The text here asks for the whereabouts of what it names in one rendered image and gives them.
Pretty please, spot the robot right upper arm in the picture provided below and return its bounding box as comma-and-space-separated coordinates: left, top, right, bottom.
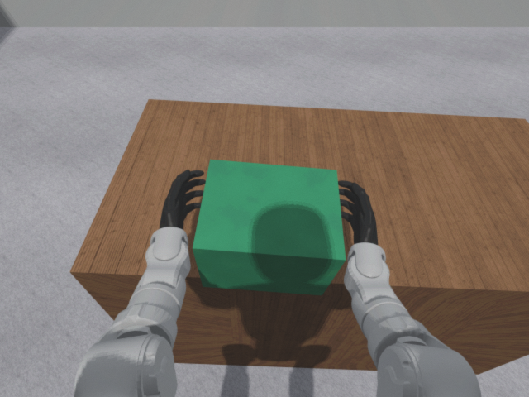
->
376, 342, 480, 397

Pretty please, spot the right robot forearm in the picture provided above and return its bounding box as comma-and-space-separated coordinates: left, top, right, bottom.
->
344, 242, 481, 397

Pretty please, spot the carton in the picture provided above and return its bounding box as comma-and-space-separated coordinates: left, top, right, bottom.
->
193, 160, 346, 295

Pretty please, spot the robot left hand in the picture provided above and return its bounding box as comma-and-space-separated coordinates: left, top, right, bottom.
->
160, 170, 206, 229

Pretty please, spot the left robot forearm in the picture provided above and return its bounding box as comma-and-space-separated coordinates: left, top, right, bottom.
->
74, 227, 191, 397

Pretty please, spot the robot right hand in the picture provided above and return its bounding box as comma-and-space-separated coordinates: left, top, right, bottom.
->
338, 180, 378, 245

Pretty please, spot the robot left upper arm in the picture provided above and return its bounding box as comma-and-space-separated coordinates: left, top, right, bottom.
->
75, 333, 178, 397

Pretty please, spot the pedestal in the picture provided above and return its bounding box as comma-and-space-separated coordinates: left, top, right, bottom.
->
70, 99, 529, 375

